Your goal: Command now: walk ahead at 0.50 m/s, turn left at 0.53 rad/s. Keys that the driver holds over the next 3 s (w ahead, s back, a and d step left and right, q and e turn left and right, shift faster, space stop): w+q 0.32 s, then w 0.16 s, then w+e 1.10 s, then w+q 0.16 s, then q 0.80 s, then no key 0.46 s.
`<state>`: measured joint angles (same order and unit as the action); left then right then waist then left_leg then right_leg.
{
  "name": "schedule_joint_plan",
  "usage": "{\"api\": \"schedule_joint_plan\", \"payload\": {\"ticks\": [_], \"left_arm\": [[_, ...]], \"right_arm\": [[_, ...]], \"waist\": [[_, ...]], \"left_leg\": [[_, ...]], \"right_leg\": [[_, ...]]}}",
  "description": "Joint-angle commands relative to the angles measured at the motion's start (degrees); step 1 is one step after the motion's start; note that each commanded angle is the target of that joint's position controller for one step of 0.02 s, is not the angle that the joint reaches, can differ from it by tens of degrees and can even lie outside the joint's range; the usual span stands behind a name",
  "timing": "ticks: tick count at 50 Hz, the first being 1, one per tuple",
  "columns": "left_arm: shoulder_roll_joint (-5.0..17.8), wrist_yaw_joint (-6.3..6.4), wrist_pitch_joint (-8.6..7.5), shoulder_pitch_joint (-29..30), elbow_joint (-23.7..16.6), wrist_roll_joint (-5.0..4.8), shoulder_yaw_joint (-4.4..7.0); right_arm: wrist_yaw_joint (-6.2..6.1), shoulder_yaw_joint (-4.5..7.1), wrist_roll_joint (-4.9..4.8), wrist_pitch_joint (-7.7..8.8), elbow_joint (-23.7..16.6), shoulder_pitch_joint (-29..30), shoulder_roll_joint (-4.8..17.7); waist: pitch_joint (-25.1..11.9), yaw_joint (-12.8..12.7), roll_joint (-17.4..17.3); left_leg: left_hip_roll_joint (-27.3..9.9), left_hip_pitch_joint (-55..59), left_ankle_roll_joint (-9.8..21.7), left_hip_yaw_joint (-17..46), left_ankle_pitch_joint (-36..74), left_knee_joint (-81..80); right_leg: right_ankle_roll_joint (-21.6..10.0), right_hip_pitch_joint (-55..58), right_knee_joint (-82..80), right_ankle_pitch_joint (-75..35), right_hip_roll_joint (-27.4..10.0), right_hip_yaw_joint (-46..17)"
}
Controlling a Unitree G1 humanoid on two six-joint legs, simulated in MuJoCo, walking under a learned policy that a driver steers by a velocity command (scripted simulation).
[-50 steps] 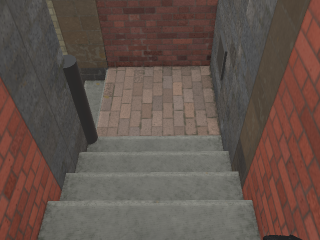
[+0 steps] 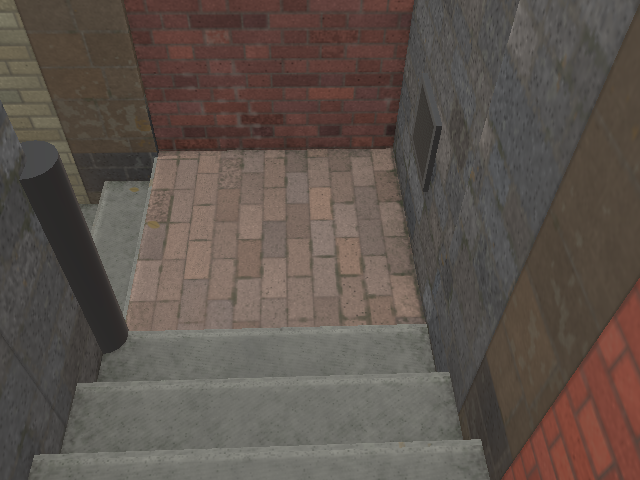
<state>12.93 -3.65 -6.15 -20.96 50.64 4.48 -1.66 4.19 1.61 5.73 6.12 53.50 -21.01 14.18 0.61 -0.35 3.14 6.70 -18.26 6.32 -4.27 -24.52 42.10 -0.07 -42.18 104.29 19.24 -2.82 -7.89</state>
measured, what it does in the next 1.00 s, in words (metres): goes down: right foot 0.17 m lower, then left foot 0.17 m lower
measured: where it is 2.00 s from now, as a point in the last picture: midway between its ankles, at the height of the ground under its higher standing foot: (309, 384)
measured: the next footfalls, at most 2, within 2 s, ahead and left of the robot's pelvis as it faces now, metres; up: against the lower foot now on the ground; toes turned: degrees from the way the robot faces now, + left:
right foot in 0.28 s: +0.30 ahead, -0.09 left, -0.17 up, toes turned +13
left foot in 0.82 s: +0.53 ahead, +0.24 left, -0.33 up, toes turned +17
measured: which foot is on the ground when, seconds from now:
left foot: down 0.00-0.30, up 0.32-0.80, down 0.82-1.00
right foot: up 0.00-0.26, down 0.28-0.82, up 0.84-1.00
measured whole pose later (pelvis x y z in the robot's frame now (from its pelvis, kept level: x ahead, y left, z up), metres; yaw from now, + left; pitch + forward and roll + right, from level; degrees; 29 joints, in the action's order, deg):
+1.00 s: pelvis +0.51 +0.14 -0.31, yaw +6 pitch +1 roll +1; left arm 11.1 -4.3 -4.1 -25.9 57.1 3.9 0.2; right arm 2.7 0.7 6.1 3.9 54.9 -21.2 13.4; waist -1.5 -2.9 0.9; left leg -1.4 -16.7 3.1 -11.9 -18.9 34.5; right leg -4.5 -46.3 89.1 11.6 -5.1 -3.3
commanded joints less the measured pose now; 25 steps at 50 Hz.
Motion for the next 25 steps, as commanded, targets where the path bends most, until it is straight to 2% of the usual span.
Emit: {"api": "schedule_joint_plan", "payload": {"ticks": [1, 2, 3, 4, 5, 6, 7, 8, 9, 10, 11, 12, 13, 14, 15, 16, 17, 18, 19, 20, 21, 22, 23, 24, 25], "left_arm": [[5.14, 1.08, 0.97, 0.72, -4.58, 0.46, 1.28], [1.61, 0.44, 2.81, 1.21, -4.87, 1.33, 0.22], [-0.55, -0.99, 3.46, -1.33, -3.21, 2.69, -1.19], [0.22, -1.47, 3.74, 1.24, -3.06, 3.11, -1.4], [2.69, -1.43, 3.32, 5.66, -4.66, 3.87, -0.86], [2.96, -1.3, 3.12, 7.93, -5.61, 3.0, -1.07], [2.1, -1.55, 3.52, 9.46, -6.97, 2.04, -1.17], [2.73, -1.9, 4.01, 10.27, -8.57, 1.51, -1.2], [3.08, -2.25, 3.8, 12.23, -9.42, 1.19, -1.18], [3.16, -2.19, 3.34, 13.85, -10.12, 1.43, -1.29], [4.17, -1.87, 2.94, 15.96, -9.81, 2.16, -1.23], [4.12, -0.84, 2.81, 15.64, -9.36, 1.68, -1.08], [5.38, -0.52, 2.8, 7.94, -6.8, 1.42, 0.07], [8.22, -0.29, 2.36, -6.27, -2.77, 0.63, 2.19], [12.01, -0.02, 1.14, -22.99, 0.75, -1.3, 4.14], [15.87, -1.93, 1.17, -20.94, -0.29, -2.22, 4.45], [14.68, -2.42, 1.78, -16.42, -1.39, -0.54, 4.86], [9.95, -1.19, 1.97, -9.61, -2.54, 0.45, 3.99], [3.81, -1.45, 1.88, -6.62, -1.9, -0.76, 2.1], [0.07, -0.88, 1.08, -3.0, -1.84, -0.96, 1.07], [-5.14, 0.69, 0.15, 1.66, -1.69, 0.36, -0.56], [-2.45, 1.14, -0.91, 3.06, -0.96, 0.12, -0.02], [-1.65, 1.57, -1.96, 3.97, -1.93, -1.09, -0.05], [1.23, 1.52, -2.39, 0.19, 0.7, -0.23, 0.71], [3.82, 0.98, -2.54, -1.49, 2.22, 0.02, 1.14]], "right_arm": [[0.73, -2.58, -0.33, 0.59, -3.53, 5.79, 0.54], [0.02, -2.08, -0.89, 0.78, -2.23, 4.21, 3.82], [-1.18, -2.12, -0.29, 1.51, -1.72, 3.23, 4.49], [-2.49, -3.51, -0.05, 2.38, -1.87, 1.52, 1.21], [-3.93, -3.29, -1.16, 3.38, -2.54, -1.69, 2.79], [-4.41, -3.16, -1.24, 3.49, -2.82, -1.83, 4.33], [-3.63, -2.92, -0.26, 2.83, -2.99, -2.22, 7.28], [-2.81, -1.98, -0.03, 2.09, -3.39, -2.15, 10.05], [-2.24, -1.4, -1.45, 1.22, -3.09, -5.97, 11.04], [-1.79, -1.3, -2.51, 0.85, -3.58, -7.79, 11.26], [-1.86, -1.18, -3.64, 0.74, -3.4, -8.9, 10.23], [-1.52, -1.55, -2.78, 0.49, -2.53, -10.03, 8.14], [-0.32, -1.59, -1.85, 0.18, -2.9, -6.62, 8.84], [1.77, -1.76, -0.69, -0.07, -2.05, -6.72, 8.1], [3.65, -2.17, -0.53, 0.63, -5.38, -4.56, 6.42], [4.08, -2.82, -2.01, 0.55, -4.16, -16.32, -0.68], [4.05, -2.49, -3.36, 0.02, -7.75, -12.35, 5.01], [2.79, -2.62, -3.12, -0.71, -10.23, -7.0, 4.61], [1.13, -2.23, -2.16, -1.52, -10.79, -0.57, 5.63], [0.34, -2.54, -1.74, -2.22, -11.16, -0.47, 4.7], [1.17, -3.54, 0.44, -2.89, -9.54, -1.35, 0.87], [2.17, -3.32, 1.79, -3.67, -8.24, -0.99, -0.02], [2.75, -2.11, 1.45, -3.63, -7.62, 0.03, 3.32], [3.15, -1.81, 1.2, -3.66, -7.26, 2.93, 1.83], [3.27, -1.88, 0.35, -3.28, -8.35, 4.46, 1.48]], "waist": [[5.05, -3.42, -1.68], [2.46, -3.7, -4.18], [-0.13, -3.87, -2.36], [-1.22, -1.73, -0.07], [-3.97, 0.64, 0.22], [-3.67, 1.53, 2.38], [-1.81, 0.82, -1.85], [0.5, 0.95, -3.71], [1.18, 2.99, -3.61], [2.35, 3.61, -4.97], [4.66, 5.99, -4.42], [4.13, 6.72, -5.79], [2.56, 2.13, -5.81], [-0.55, -4.31, -2.18], [-9.23, -9.97, 0.24], [-21.78, -3.73, 14.34], [-17.06, -6.72, 4.38], [-8.43, -6.52, -1.11], [-2.11, -4.48, -6.54], [0.98, -0.78, -5.67], [4.13, 2.5, -7.33], [7.05, 2.94, -2.42], [5.22, 0.78, -5.11], [2.7, -0.46, 0.2], [1.29, 0.42, 1.14]], "left_leg": [[-22.96, -10.58, 15.94, 28.23, 34.54, -15.86], [-17.95, -15.05, 15.96, 25.67, 32.73, -12.56], [-13.36, -18.05, 13.28, 21.28, 31.43, -6.87], [-10.51, -17.15, 10.13, 19.05, 26.31, -2.51], [-5.97, -14.94, 7.92, 16.06, 19.21, 1.73], [-1.54, -25.4, 5.22, 11.01, 6.89, 4.23], [-2.25, -33.71, 5.95, 13.61, 1.11, 2.76], [-4.14, -31.94, 7.69, 17.65, -0.53, 4.44], [-5.81, -22.39, 9.04, 22.54, 3.46, 7.36], [-7.71, -12.05, 10.7, 30.52, 12.81, 9.03], [-9.17, -0.27, 11.02, 36.51, 17.45, 12.39], [-8.68, 5.06, 10.1, 37.32, 18.84, 17.47], [-6.96, 2.02, 9.34, 34.61, 22.44, 23.65], [-3.42, -8.96, 6.95, 29.91, 29.1, 34.62], [-2.06, -26.21, 2.97, 23.4, 36.07, 52.32], [4.93, -46.66, -2.27, 12.52, -21.3, 80.84], [0.98, -59.63, -3.37, 8.74, -18.68, 86.4], [-5.09, -62.97, -3.97, 13.27, -7.87, 80.32], [-8.04, -59.1, -3.93, 13.07, -1.42, 71.67], [-10.93, -50.77, -3.41, 12.95, 4.3, 64.56], [-15.98, -42.66, -1.68, 14.5, 18.09, 45.08], [-16.61, -36.44, -1.46, 11.09, 21.27, 37.72], [-15.5, -26.57, -2.13, 7.43, 30.21, 22.8], [-14.75, -18.8, -2.85, 4.72, 33.49, 22.75], [-13.04, -12.82, -3.65, 3.1, 30.76, 24.81]], "right_leg": [[0.03, -14.62, -25.95, -21.04, -7.67, -4.36], [0.72, -9.54, -27.25, -22.66, -6.09, -0.57], [1.12, -3.71, -28.81, -28.66, -5.49, 1.73], [1.19, -3.48, -37.97, -38.37, -5.73, 0.37], [1.31, 0.83, -47.66, -45.53, -3.83, 2.82], [0.39, 15.85, -59.47, -54.84, -1.71, 5.88], [0.38, 25.89, -58.58, -50.16, 0.73, 9.28], [0.81, 25.41, -59.21, -43.4, 1.91, 8.98], [1.16, 19.28, -64.2, -34.85, 2.88, 8.45], [0.79, 13.28, -67.65, -27.35, 2.9, 5.93], [0.49, 4.11, -75.32, -25.39, 1.91, 3.09], [-0.1, 4.38, -81.03, -27.26, 1.1, 1.72], [-1.9, 14.9, -83.43, -30.97, 1.59, 5.27], [-4.8, 36.93, -82.64, -37.52, 2.26, 9.39], [-12.32, 65.05, -72.64, -47.18, -4.58, 3.55], [-27.08, 84.29, -62.01, -75.9, -20.13, -13.46], [-27.95, 78.02, -68.37, -62.29, -24.85, -20.3], [-23.66, 65.37, -74.64, -39.75, -25.82, -22.22], [-21.72, 49.45, -79.7, -22.38, -20.85, -19.26], [-21.59, 35.23, -81.98, -20.78, -17.63, -14.1], [-18.61, 22.58, -84.7, -16.01, -12.78, -7.62], [-18.98, 13.82, -85.69, -14.88, -9.14, -3.66], [-18.09, 6.94, -86.17, -10.36, -5.98, 2.72], [-17.31, 3.69, -85.59, -8.26, -3.85, 4.25], [-17.58, -0.12, -85.11, -9.77, -4.25, 2.66]]}}
Over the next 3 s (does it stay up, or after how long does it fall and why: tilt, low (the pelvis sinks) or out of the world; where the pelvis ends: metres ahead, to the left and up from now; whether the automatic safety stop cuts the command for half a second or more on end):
stays up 1.15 0.04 -0.64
